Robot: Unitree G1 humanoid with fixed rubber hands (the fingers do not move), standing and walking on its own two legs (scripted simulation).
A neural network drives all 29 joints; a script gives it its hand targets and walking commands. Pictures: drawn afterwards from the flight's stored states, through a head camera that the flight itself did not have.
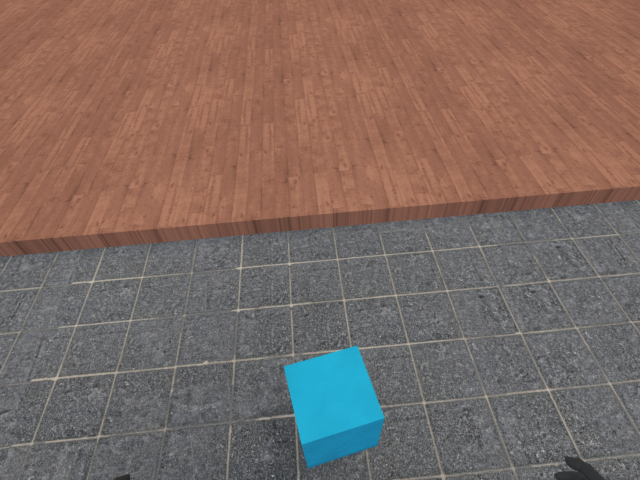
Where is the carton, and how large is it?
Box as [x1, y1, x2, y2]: [284, 346, 384, 467]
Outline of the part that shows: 357,346 284,366 301,444 308,467 377,444 384,418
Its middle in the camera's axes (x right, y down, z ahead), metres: +0.03 +0.48 +1.09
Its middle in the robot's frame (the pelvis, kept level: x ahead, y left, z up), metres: +0.43 +0.01 -0.66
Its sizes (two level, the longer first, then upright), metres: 0.210 0.200 0.250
